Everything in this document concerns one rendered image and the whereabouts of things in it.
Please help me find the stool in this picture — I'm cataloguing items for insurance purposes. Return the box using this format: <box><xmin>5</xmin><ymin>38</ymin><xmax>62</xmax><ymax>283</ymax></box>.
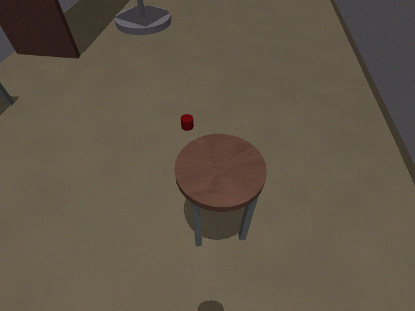
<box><xmin>174</xmin><ymin>133</ymin><xmax>267</xmax><ymax>247</ymax></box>

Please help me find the office chair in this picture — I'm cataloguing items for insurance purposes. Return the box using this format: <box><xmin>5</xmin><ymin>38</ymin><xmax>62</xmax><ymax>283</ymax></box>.
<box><xmin>115</xmin><ymin>0</ymin><xmax>171</xmax><ymax>35</ymax></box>

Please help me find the tin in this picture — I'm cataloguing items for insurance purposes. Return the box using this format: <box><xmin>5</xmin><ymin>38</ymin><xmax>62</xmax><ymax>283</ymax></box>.
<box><xmin>181</xmin><ymin>114</ymin><xmax>194</xmax><ymax>131</ymax></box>

